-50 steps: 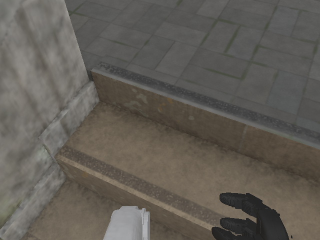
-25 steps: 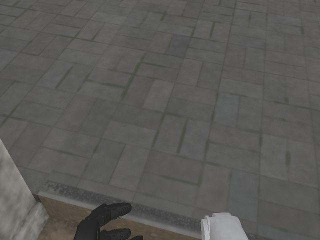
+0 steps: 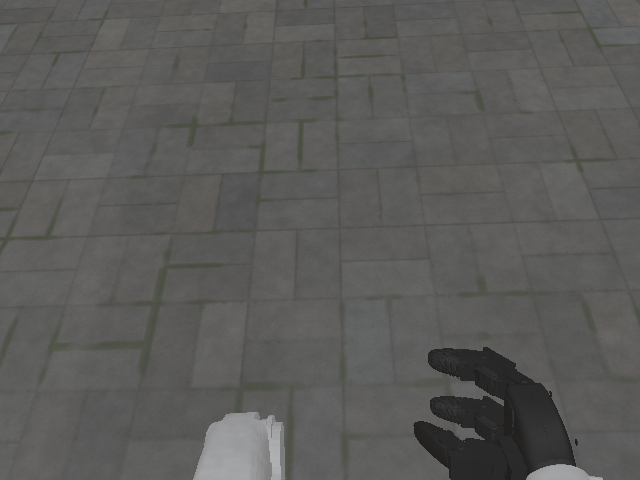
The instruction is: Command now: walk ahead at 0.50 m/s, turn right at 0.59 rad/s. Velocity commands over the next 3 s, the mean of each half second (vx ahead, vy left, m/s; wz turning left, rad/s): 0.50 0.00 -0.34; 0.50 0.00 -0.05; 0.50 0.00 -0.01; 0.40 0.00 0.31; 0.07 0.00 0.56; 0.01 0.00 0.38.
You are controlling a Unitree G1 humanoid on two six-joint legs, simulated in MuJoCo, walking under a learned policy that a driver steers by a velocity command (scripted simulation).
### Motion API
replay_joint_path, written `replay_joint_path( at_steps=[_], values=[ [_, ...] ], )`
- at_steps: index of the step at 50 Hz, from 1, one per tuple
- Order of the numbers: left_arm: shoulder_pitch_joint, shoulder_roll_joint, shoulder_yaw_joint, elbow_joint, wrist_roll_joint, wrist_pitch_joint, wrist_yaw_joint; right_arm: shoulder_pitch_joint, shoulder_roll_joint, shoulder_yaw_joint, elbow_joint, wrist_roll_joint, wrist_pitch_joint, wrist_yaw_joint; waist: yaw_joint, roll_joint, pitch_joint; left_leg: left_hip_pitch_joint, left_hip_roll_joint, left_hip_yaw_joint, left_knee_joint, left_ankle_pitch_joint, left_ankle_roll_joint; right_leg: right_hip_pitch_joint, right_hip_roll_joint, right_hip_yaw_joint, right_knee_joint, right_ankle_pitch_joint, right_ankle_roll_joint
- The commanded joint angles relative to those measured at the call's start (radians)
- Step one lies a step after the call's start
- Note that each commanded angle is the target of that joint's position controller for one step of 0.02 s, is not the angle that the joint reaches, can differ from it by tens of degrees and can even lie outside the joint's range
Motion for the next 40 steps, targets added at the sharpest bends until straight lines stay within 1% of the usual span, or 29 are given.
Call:
replay_joint_path(
  at_steps=[1,2,3,5,6,7,8,9,10,11,12,13,15,17,18,21,23,25,27,29,30,31,32,33,34,35,36,38,40],
  values=[
    [0.124,0.087,0.015,-0.026,-0.025,-0.005,0.031,-0.243,-0.014,0.023,-0.148,-0.001,0.002,0.018,0.063,-0.065,0.065,0.050,-0.016,0.101,-0.275,-0.056,-0.009,-0.032,-0.202,0.299,-0.407,0.342,-0.090],
    [0.134,0.095,0.020,-0.024,-0.020,-0.005,0.048,-0.244,-0.038,0.015,-0.149,0.003,0.005,0.025,0.073,-0.074,0.038,0.147,-0.011,0.113,-0.391,-0.041,-0.005,0.009,-0.215,0.300,-0.450,0.464,-0.100],
    [0.124,0.095,0.023,-0.041,-0.021,0.001,0.059,-0.237,-0.009,0.014,-0.136,0.002,0.011,0.036,0.052,-0.081,-0.046,0.289,-0.018,0.126,-0.468,-0.054,0.008,0.076,-0.251,0.255,-0.465,0.707,-0.107],
    [-0.011,0.145,0.034,-0.124,-0.019,0.006,0.061,-0.028,-0.074,-0.006,-0.059,0.039,0.019,0.024,-0.072,-0.102,-0.185,0.777,-0.116,0.174,-0.788,-0.130,0.039,0.013,-0.208,0.134,-0.299,1.483,-0.068],
    [-0.048,0.214,0.054,-0.157,-0.002,0.004,0.054,0.086,-0.122,-0.034,-0.019,0.048,0.025,0.013,-0.149,-0.144,-0.247,0.896,-0.134,0.142,-0.879,-0.107,0.028,0.082,-0.244,0.173,-0.168,1.676,-0.066],
    [-0.059,0.257,0.069,-0.163,-0.011,-0.004,0.041,0.188,-0.180,-0.057,0.010,0.057,0.024,0.005,-0.208,-0.151,-0.291,0.945,-0.140,0.090,-0.980,-0.116,0.038,0.186,-0.289,0.180,-0.012,1.789,-0.059],
    [-0.123,0.262,0.078,-0.197,-0.011,-0.030,0.021,0.294,-0.249,-0.083,0.048,0.038,0.008,0.002,-0.268,-0.130,-0.333,1.078,-0.138,0.010,-1.155,-0.146,0.059,0.154,-0.255,0.131,0.218,1.721,-0.037],
    [-0.083,0.149,0.065,-0.210,-0.030,-0.058,-0.005,0.378,-0.328,-0.112,0.100,0.002,-0.011,-0.006,-0.257,0.102,-0.414,1.312,0.090,-0.424,-1.353,-0.334,0.156,-0.109,-0.112,0.069,0.632,1.021,0.007],
    [-0.043,0.131,0.073,-0.222,0.002,-0.050,-0.032,0.323,-0.352,-0.130,0.136,0.020,0.030,-0.014,-0.199,0.351,-0.441,1.284,0.225,-0.976,-1.713,-0.274,0.325,-0.338,0.075,0.038,1.146,0.166,0.070],
    [-0.034,0.068,0.058,-0.273,0.037,-0.049,-0.037,0.210,-0.269,-0.121,0.129,0.041,0.025,-0.015,-0.100,0.199,-0.306,1.180,0.235,-0.986,-1.743,-0.424,0.321,-0.491,0.018,0.118,1.364,0.163,0.052],
    [-0.128,0.032,0.031,-0.311,0.052,-0.038,-0.028,0.171,-0.209,-0.110,0.165,0.050,-0.002,-0.020,-0.071,0.027,-0.115,1.041,0.223,-0.853,-1.733,-0.550,0.279,-0.579,-0.017,0.093,1.427,0.200,0.035],
    [-0.195,-0.007,0.010,-0.344,0.049,-0.016,-0.012,0.191,-0.177,-0.105,0.221,0.029,-0.021,-0.021,-0.045,-0.078,-0.004,0.950,0.220,-0.725,-1.716,-0.472,0.239,-0.656,-0.041,0.098,1.455,0.163,0.005],
    [-0.194,-0.055,-0.018,-0.356,0.027,0.040,0.019,0.234,-0.104,-0.086,0.310,0.006,-0.066,-0.015,0.021,-0.093,0.080,0.847,0.163,-0.470,-1.680,-0.185,0.159,-0.698,-0.042,0.146,1.450,0.086,-0.008],
    [-0.165,-0.044,-0.022,-0.361,0.011,0.074,0.023,0.239,-0.148,-0.099,0.343,0.017,-0.097,0.000,0.075,-0.048,0.097,0.845,0.139,-0.314,-1.720,-0.039,0.093,-0.722,-0.074,0.173,1.311,0.078,-0.001],
    [-0.151,0.019,-0.008,-0.372,0.012,0.079,0.015,0.208,-0.209,-0.114,0.319,0.035,-0.095,0.001,0.100,-0.049,0.093,0.843,0.132,-0.256,-1.771,-0.020,0.094,-0.650,-0.118,0.167,1.056,0.112,0.036],
    [-0.260,0.085,0.016,-0.380,0.028,0.070,-0.018,0.230,-0.311,-0.129,0.313,0.053,-0.112,-0.011,0.059,0.015,0.051,0.919,0.079,-0.101,-1.881,0.215,0.110,-0.509,-0.182,-0.003,0.688,0.313,0.076],
    [-0.343,0.042,0.001,-0.375,0.003,0.066,-0.047,0.278,-0.334,-0.137,0.320,0.061,-0.115,-0.009,0.010,0.017,0.021,0.970,0.038,-0.009,-1.946,0.282,0.085,-0.315,-0.206,-0.101,0.356,0.354,0.083],
    [-0.424,0.024,-0.001,-0.387,-0.013,0.062,-0.055,0.383,-0.340,-0.137,0.338,0.056,-0.108,0.001,-0.061,0.051,0.055,1.090,0.084,-0.023,-2.006,0.286,0.083,-0.267,-0.193,-0.148,0.208,0.311,0.082],
    [-0.469,0.034,0.002,-0.384,-0.009,0.051,-0.059,0.430,-0.360,-0.143,0.348,0.050,-0.092,0.003,-0.108,0.070,0.095,1.265,0.104,-0.029,-1.999,0.354,0.085,-0.322,-0.170,-0.192,0.084,0.259,0.065],
    [-0.442,0.064,0.012,-0.387,0.015,0.040,-0.043,0.473,-0.384,-0.148,0.373,0.055,-0.081,-0.006,-0.090,0.078,0.055,1.389,0.128,-0.004,-1.868,0.609,0.067,-0.258,-0.111,-0.213,-0.015,0.135,0.036],
    [-0.350,0.064,0.017,-0.359,0.018,0.034,-0.038,0.450,-0.376,-0.144,0.374,0.057,-0.075,-0.006,-0.041,0.129,0.000,1.387,0.111,0.034,-1.744,0.781,0.054,-0.131,-0.080,-0.220,-0.073,0.154,0.019],
    [-0.187,0.106,0.035,-0.300,0.031,0.025,-0.024,0.432,-0.364,-0.138,0.365,0.069,-0.069,-0.008,0.031,0.110,-0.097,1.287,0.084,0.068,-1.561,0.756,0.024,0.114,-0.078,-0.190,-0.075,0.186,0.000],
    [0.023,0.177,0.055,-0.267,0.048,0.011,-0.004,0.391,-0.303,-0.115,0.313,0.065,-0.063,-0.008,0.121,-0.006,-0.239,1.106,0.053,0.081,-1.292,0.429,0.009,0.360,-0.269,0.015,-0.087,0.081,-0.032],
    [0.016,0.290,0.072,-0.279,0.067,0.001,0.008,0.437,-0.186,-0.090,0.239,0.096,-0.067,0.001,0.046,-0.288,-0.282,0.714,-0.112,0.068,-0.969,-0.142,-0.030,0.578,-0.535,0.516,-0.185,0.050,-0.146],
    [-0.030,0.250,0.071,-0.316,0.035,0.008,0.012,0.441,-0.276,-0.108,0.254,0.063,-0.071,-0.002,0.061,-0.194,-0.316,0.640,-0.096,-0.075,-0.829,-0.195,-0.009,0.521,-0.568,0.653,-0.251,0.135,-0.189],
    [-0.087,0.199,0.058,-0.295,0.025,0.006,0.008,0.340,-0.308,-0.125,0.231,0.063,-0.071,0.006,0.030,-0.066,-0.172,0.591,-0.045,-0.099,-0.802,-0.096,-0.002,0.427,-0.507,0.466,-0.232,0.194,-0.161],
    [-0.111,0.162,0.046,-0.287,0.008,-0.003,0.001,0.314,-0.290,-0.114,0.221,0.059,-0.075,0.017,0.003,-0.036,-0.112,0.626,-0.018,-0.105,-0.860,-0.028,-0.004,0.296,-0.457,0.337,-0.250,0.242,-0.121],
    [-0.140,0.098,0.022,-0.270,0.000,-0.018,0.000,0.333,-0.284,-0.115,0.231,0.045,-0.044,0.035,-0.045,-0.065,-0.052,0.697,0.016,-0.088,-0.935,0.020,-0.025,0.162,-0.380,0.192,-0.312,0.257,-0.062],
    [-0.111,0.105,0.021,-0.252,-0.003,-0.029,0.006,0.360,-0.269,-0.115,0.241,0.036,-0.018,0.050,-0.062,-0.089,-0.026,0.706,0.012,-0.069,-0.956,0.047,-0.045,0.131,-0.353,0.122,-0.344,0.371,-0.059]
  ],
)
Next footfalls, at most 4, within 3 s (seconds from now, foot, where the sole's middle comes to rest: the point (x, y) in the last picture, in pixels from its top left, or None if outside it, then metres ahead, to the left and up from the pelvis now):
0.16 left None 0.30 0.11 -0.60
0.64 right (449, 435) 0.52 -0.15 -0.60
1.12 left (363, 283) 0.86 0.01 -0.60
1.64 right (463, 195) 1.12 -0.24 -0.60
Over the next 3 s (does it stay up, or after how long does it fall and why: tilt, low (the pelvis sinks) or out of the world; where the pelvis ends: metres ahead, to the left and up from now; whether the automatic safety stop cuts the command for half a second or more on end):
stays up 1.21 -0.14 0.17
